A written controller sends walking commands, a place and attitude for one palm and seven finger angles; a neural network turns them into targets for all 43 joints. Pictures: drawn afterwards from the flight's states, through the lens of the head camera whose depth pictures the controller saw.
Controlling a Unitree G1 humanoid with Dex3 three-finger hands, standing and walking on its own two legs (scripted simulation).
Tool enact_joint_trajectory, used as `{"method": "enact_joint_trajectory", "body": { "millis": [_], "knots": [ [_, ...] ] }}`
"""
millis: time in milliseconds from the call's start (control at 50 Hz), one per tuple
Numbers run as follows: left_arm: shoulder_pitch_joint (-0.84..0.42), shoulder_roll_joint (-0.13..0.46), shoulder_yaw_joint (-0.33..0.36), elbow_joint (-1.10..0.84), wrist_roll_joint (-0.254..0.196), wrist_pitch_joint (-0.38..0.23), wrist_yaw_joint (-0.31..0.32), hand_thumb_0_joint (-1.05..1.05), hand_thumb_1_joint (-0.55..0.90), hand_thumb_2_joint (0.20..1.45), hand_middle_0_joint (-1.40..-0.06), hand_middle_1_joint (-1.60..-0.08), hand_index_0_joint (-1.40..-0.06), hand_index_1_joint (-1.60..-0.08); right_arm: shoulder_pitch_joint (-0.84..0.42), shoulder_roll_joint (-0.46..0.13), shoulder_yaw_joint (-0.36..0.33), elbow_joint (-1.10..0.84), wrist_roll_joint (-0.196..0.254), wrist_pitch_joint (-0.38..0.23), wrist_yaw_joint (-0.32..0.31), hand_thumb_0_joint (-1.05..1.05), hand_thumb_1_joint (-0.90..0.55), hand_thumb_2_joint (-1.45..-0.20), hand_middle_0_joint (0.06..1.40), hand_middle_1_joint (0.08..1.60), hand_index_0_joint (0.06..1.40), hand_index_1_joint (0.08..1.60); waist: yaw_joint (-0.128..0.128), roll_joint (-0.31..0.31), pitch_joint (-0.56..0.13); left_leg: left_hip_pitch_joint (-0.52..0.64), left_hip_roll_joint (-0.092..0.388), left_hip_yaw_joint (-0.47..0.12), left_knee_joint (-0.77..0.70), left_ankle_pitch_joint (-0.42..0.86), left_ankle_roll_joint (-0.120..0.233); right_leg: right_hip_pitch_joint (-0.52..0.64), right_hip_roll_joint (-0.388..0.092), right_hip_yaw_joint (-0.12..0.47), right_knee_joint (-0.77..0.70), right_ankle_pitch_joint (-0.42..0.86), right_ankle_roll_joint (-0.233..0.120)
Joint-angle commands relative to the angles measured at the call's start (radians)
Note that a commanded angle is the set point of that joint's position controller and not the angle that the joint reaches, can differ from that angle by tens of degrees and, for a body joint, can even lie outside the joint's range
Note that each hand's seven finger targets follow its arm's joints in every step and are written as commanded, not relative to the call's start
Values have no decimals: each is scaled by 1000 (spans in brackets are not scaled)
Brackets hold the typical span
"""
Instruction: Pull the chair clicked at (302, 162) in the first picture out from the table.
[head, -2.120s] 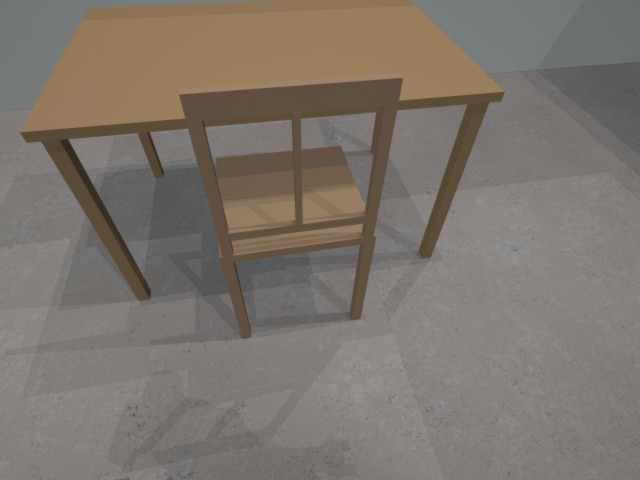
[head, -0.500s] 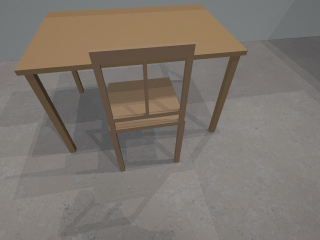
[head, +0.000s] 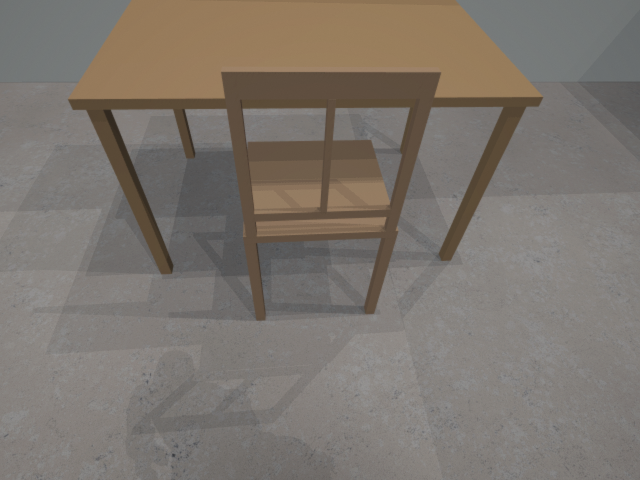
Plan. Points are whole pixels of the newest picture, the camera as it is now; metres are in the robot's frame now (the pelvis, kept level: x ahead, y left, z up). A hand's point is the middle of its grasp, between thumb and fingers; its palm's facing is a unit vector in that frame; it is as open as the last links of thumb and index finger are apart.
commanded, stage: turn to face it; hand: left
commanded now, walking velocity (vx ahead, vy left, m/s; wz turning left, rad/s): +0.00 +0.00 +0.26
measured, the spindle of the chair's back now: (327, 160) +0.77 +0.03 -0.07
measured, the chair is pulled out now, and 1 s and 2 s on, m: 0.00 0.00 0.00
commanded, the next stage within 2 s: take the last steps up to it in 0.10 s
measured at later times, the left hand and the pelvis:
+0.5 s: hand out of the picture -0.08 +0.17 -0.18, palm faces +0.18 -0.97 -0.15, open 7.4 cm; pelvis +0.01 +0.01 +0.00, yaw +7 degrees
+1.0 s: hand (246, 447) +0.20 +0.12 -0.16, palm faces +0.11 -0.97 -0.21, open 7.3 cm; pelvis +0.14 -0.07 +0.00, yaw +6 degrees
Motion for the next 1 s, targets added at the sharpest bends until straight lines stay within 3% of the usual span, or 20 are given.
{"method": "enact_joint_trajectory", "body": {
  "millis": [0,100,140,160,200,300,360,380,400,420,440,540,720,760,800,820,840,880,920,980],
  "knots": [
    [39,88,27,-69,5,-23,10,0,900,900,-200,-300,-200,-300,17,-209,-53,-77,-1,-27,-23,0,-900,-900,200,300,200,300,9,232,-33,-32,237,-353,-305,152,159,-16,18,56,127,-110,2],
    [130,77,30,-45,2,-43,13,0,900,900,-200,-300,-200,-300,1,-166,-57,-89,7,-25,-26,0,-900,-900,200,300,200,300,41,89,-87,-61,149,-229,-121,266,104,145,-22,117,-163,64,0],
    [133,174,48,-56,11,-50,18,0,900,900,-200,-300,-200,-300,2,-100,-53,-117,9,-16,-17,0,-900,-900,200,300,200,300,31,-194,-59,-198,-11,22,110,-64,-1,166,-305,352,-290,172,-117],
    [137,172,50,-62,11,-51,19,0,900,900,-200,-300,-200,-300,-28,-113,-64,-123,1,-3,-18,0,-900,-900,200,300,200,300,42,-204,-46,-198,15,27,252,-220,-7,114,-366,371,-301,300,-179],
    [114,130,36,-59,15,-55,16,0,900,900,-200,-300,-200,-300,-14,-81,-61,-93,-1,-6,-12,0,-900,-900,200,300,200,300,13,-86,-11,-195,50,51,398,-196,-11,91,-297,268,-278,369,-204],
    [196,113,28,-3,26,-64,-2,0,900,900,-200,-300,-200,-300,-42,-45,-49,-84,-10,-33,8,0,-900,-900,200,300,200,300,35,-144,81,-122,79,167,175,-179,7,27,-225,205,-344,-36,-186],
    [182,103,28,13,16,-60,-12,0,900,900,-200,-300,-200,-300,68,-45,-46,-41,-11,-50,4,0,-900,-900,200,300,200,300,-20,-117,71,162,62,221,-76,-57,9,-137,-144,132,-275,-220,-130],
    [178,70,21,6,13,-55,-17,0,900,900,-200,-300,-200,-300,139,-88,-55,-14,-12,-57,-5,0,-900,-900,200,300,200,300,-47,5,67,278,121,135,-150,-132,23,-238,-101,96,-165,-250,-97],
    [153,24,15,-21,12,-56,-27,0,900,900,-200,-300,-200,-300,239,-172,-76,11,-20,-63,-13,0,-900,-900,200,300,200,300,-92,224,59,335,327,-168,-301,-297,100,-362,-8,7,81,-209,-46],
    [81,15,15,-70,19,-62,-33,0,900,900,-200,-300,-200,-300,330,-253,-94,19,-27,-67,-27,0,-900,-900,200,300,200,300,-121,261,71,338,501,-402,-427,-295,191,-479,25,-21,301,-251,-30],
    [35,43,28,-77,34,-54,-33,0,900,900,-200,-300,-200,-300,311,-231,-87,26,-24,-71,-31,0,-900,-900,200,300,200,300,-112,217,87,261,509,-378,-452,-313,204,-481,-23,62,447,-215,-40],
    [128,2,35,-15,28,-38,-66,0,900,900,-200,-300,-200,-300,160,-124,-59,-7,-9,-104,-41,0,-900,-900,200,300,200,300,-6,142,101,127,362,-24,-444,-38,151,-397,-76,72,476,65,-9],
    [-48,-15,48,-70,15,-43,-75,0,900,900,-200,-300,-200,-300,236,-136,-84,41,-23,-95,-33,0,-900,-900,200,300,200,300,-48,173,128,109,364,86,-413,-3,135,-267,-62,-27,109,91,-1],
    [-25,8,57,-64,13,-52,-75,0,900,900,-200,-300,-200,-300,219,-143,-88,41,-26,-90,-31,0,-900,-900,200,300,200,300,-30,154,94,74,365,83,-346,-18,118,-134,-42,-38,28,77,-17],
    [171,57,74,4,17,-68,-67,0,900,900,-200,-300,-200,-300,197,-139,-87,45,-22,-84,-25,0,-900,-900,200,300,200,300,66,44,-12,-15,277,169,-77,21,61,172,7,-57,-83,72,-42],
    [305,153,94,45,21,-85,-55,0,900,900,-200,-300,-200,-300,225,-83,-71,37,-10,-85,-12,0,-900,-900,200,300,200,300,119,-178,-114,-197,178,277,252,-98,22,392,-176,180,-187,-137,-113],
    [387,236,101,64,8,-90,-41,0,900,900,-200,-300,-200,-300,175,-34,-49,-16,1,-85,-8,0,-900,-900,200,300,200,300,133,-322,-171,-351,85,223,545,-374,21,435,-360,524,-359,-184,-186],
    [230,180,85,27,5,-82,-22,0,900,900,-200,-300,-200,-300,95,-52,-64,-34,-3,-77,-5,0,-900,-900,200,300,200,300,82,-191,-90,-387,164,117,716,-244,49,223,-338,484,-413,-349,-220],
    [83,84,53,-15,11,-87,-11,0,900,900,-200,-300,-200,-300,117,-45,-68,-13,-17,-61,0,0,-900,-900,200,300,200,300,4,-77,-8,-291,199,119,661,-122,29,23,-270,277,-407,-187,-194],
    [59,50,39,-15,20,-97,-6,0,900,900,-200,-300,-200,-300,173,-10,-63,-4,-20,-43,4,0,-900,-900,200,300,200,300,-44,-82,19,-189,188,156,500,-78,11,-85,-222,137,-427,-33,-190]
  ]
}}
